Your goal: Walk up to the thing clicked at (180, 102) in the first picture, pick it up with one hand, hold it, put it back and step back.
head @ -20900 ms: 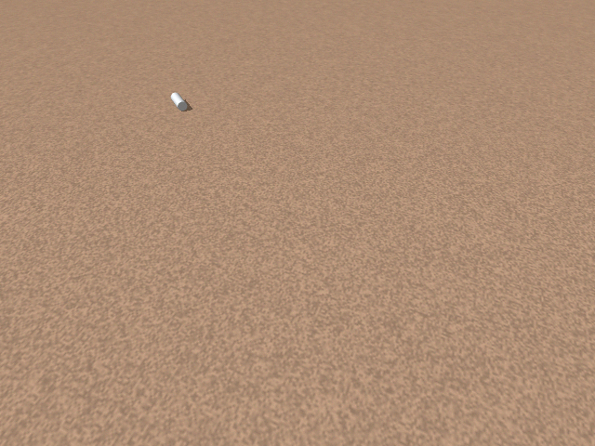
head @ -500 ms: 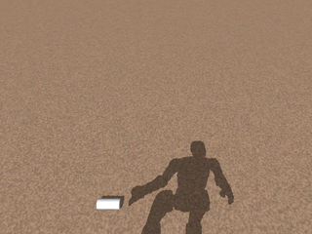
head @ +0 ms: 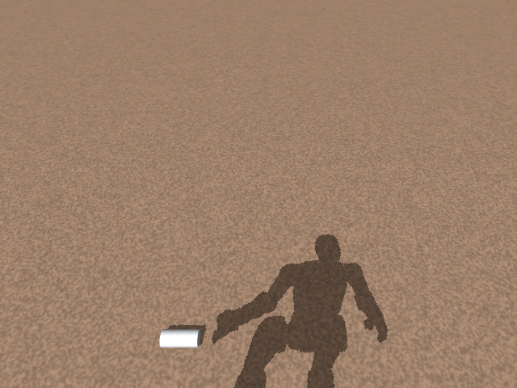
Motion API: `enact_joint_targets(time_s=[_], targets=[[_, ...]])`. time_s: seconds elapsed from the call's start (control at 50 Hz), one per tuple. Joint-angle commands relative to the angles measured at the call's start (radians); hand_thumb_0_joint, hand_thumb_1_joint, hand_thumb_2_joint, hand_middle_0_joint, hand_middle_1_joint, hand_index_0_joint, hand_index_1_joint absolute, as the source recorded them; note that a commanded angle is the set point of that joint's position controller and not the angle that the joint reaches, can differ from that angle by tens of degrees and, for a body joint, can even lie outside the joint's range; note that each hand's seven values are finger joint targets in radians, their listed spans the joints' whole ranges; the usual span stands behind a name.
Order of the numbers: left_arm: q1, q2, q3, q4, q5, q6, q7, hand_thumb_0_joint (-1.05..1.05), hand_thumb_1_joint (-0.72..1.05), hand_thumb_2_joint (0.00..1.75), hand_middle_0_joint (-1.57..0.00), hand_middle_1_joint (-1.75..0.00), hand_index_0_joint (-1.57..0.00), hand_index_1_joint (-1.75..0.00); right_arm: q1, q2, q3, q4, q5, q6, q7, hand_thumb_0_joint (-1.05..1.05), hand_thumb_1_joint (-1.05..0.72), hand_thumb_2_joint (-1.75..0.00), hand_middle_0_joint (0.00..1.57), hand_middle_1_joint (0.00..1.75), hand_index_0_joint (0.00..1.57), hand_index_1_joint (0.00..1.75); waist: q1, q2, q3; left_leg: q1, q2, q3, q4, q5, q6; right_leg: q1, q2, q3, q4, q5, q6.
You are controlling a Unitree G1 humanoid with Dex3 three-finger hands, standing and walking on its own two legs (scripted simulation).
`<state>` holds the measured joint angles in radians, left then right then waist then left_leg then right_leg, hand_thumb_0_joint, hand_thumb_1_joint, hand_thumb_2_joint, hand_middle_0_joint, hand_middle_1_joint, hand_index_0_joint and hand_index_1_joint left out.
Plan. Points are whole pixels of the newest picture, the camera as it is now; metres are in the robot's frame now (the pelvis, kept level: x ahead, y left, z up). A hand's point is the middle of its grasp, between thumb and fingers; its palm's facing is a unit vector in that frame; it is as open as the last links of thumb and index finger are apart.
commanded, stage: stand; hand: left
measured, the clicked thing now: (180, 338) +0.43 +0.30 -0.75
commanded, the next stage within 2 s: walk up in 0.36 s
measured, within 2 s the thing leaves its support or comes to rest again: neither
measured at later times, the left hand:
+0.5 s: hand out of the picture +0.08 +0.26 -0.16, palm faces -0.01 -0.94 -0.35, open 7.4 cm
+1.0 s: hand out of the picture +0.10 +0.27 -0.16, palm faces +0.00 -0.93 -0.36, open 7.4 cm
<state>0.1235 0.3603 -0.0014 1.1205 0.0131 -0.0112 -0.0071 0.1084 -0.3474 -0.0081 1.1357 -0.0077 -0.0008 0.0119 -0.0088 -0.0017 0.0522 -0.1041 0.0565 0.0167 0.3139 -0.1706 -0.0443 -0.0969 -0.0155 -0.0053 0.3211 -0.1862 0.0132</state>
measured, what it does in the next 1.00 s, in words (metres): stands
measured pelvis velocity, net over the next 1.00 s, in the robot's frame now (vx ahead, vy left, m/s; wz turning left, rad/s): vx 0.02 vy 0.01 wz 0.01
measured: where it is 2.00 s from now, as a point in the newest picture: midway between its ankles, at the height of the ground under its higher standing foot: outside the picture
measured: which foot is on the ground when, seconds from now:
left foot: down 0.00-1.00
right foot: down 0.00-1.00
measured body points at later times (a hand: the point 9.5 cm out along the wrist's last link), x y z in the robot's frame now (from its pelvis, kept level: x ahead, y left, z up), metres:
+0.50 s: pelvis +0.01 +0.00 +0.00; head +0.01 +0.00 +0.45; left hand +0.08 +0.31 -0.13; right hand +0.07 -0.30 -0.14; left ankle +0.00 +0.15 -0.75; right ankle -0.01 -0.13 -0.75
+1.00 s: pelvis +0.02 +0.01 +0.00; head +0.03 +0.01 +0.45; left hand +0.10 +0.32 -0.13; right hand +0.11 -0.28 -0.13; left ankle +0.00 +0.15 -0.75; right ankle -0.01 -0.13 -0.75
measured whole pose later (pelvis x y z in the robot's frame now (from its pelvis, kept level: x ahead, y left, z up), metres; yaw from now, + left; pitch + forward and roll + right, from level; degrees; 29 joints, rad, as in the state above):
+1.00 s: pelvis +0.02 +0.01 +0.00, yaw +1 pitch -3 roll +0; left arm 0.11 0.35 0.02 1.11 0.02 -0.02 0.01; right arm 0.12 -0.34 -0.04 1.08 -0.01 0.02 0.02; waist 0.00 0.00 0.05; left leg -0.08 0.03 0.01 0.36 -0.23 -0.02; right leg -0.06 -0.04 -0.01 0.34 -0.24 0.04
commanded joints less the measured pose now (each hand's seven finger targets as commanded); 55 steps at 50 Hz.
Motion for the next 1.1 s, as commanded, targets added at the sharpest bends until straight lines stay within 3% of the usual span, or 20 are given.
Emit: enact_joint_targets(time_s=[0.0, 0.32, 0.34, 0.4, 0.48, 0.6, 0.7, 1.08], targets=[[-0.037, 0.219, 0.043, -0.056, -0.005, -0.016, 0.015, 0.00, 0.90, 0.90, -0.20, -0.30, -0.20, -0.30, -0.038, -0.217, -0.035, -0.054, -0.003, -0.024, -0.016, 0.00, -0.90, -0.90, 0.20, 0.30, 0.20, 0.30, 0.006, 0.006, -0.063, 0.026, 0.087, -0.070, -0.049, 0.115, 0.047, -0.026, -0.113, 0.078, -0.047, 0.114, -0.034], [-0.034, 0.214, 0.042, -0.058, -0.005, -0.017, 0.015, 0.00, 0.90, 0.90, -0.20, -0.30, -0.20, -0.30, -0.032, -0.217, -0.034, -0.058, -0.004, -0.024, -0.016, 0.00, -0.90, -0.90, 0.20, 0.30, 0.20, 0.30, 0.005, 0.012, -0.067, 0.019, 0.085, -0.064, -0.042, 0.107, 0.050, -0.020, -0.118, 0.086, -0.049, 0.130, -0.035], [-0.044, 0.217, 0.063, -0.061, 0.002, -0.028, 0.016, 0.00, 0.90, 0.90, -0.20, -0.30, -0.20, -0.30, -0.012, -0.220, -0.047, -0.057, -0.003, -0.013, -0.010, 0.00, -0.90, -0.90, 0.20, 0.30, 0.20, 0.30, 0.012, 0.041, -0.095, 0.017, 0.057, -0.052, -0.029, 0.046, 0.063, 0.019, -0.104, 0.078, -0.055, 0.060, -0.037], [-0.045, 0.222, 0.070, -0.057, 0.008, -0.030, 0.018, 0.00, 0.90, 0.90, -0.20, -0.30, -0.20, -0.30, -0.013, -0.208, -0.049, -0.069, -0.007, -0.006, -0.007, 0.00, -0.90, -0.90, 0.20, 0.30, 0.20, 0.30, 0.012, 0.012, -0.067, 0.006, 0.052, -0.054, -0.018, 0.028, 0.063, -0.012, -0.109, 0.088, -0.061, 0.012, -0.039], [-0.058, 0.213, 0.071, -0.062, 0.009, -0.031, 0.021, 0.00, 0.90, 0.90, -0.20, -0.30, -0.20, -0.30, 0.000, -0.207, -0.054, -0.076, -0.009, -0.005, -0.008, 0.00, -0.90, -0.90, 0.20, 0.30, 0.20, 0.30, 0.009, -0.013, -0.033, -0.001, 0.054, -0.065, -0.009, 0.076, 0.065, -0.034, -0.104, 0.081, -0.052, 0.055, -0.041], [-0.051, 0.205, 0.069, -0.066, 0.004, -0.033, 0.026, 0.00, 0.90, 0.90, -0.20, -0.30, -0.20, -0.30, 0.004, -0.213, -0.060, -0.088, -0.007, -0.004, -0.010, 0.00, -0.90, -0.90, 0.20, 0.30, 0.20, 0.30, 0.009, 0.010, -0.067, 0.017, 0.063, -0.064, 0.003, 0.186, 0.072, 0.023, -0.103, 0.056, -0.016, 0.203, -0.033], [-0.041, 0.204, 0.066, -0.064, 0.002, -0.031, 0.030, 0.00, 0.90, 0.90, -0.20, -0.30, -0.20, -0.30, -0.003, -0.215, -0.067, -0.095, -0.008, -0.002, -0.011, 0.00, -0.90, -0.90, 0.20, 0.30, 0.20, 0.30, 0.011, 0.014, -0.089, 0.043, 0.070, -0.065, 0.014, 0.232, 0.081, 0.034, -0.102, 0.044, 0.001, 0.229, -0.033], [-0.057, 0.211, 0.064, -0.069, 0.004, -0.030, 0.032, 0.00, 0.90, 0.90, -0.20, -0.30, -0.20, -0.30, -0.032, -0.208, -0.066, -0.119, -0.004, 0.003, -0.009, 0.00, -0.90, -0.90, 0.20, 0.30, 0.20, 0.30, 0.013, 0.012, -0.072, 0.045, 0.058, -0.061, 0.012, 0.227, 0.079, 0.032, -0.106, 0.038, -0.008, 0.240, -0.028]])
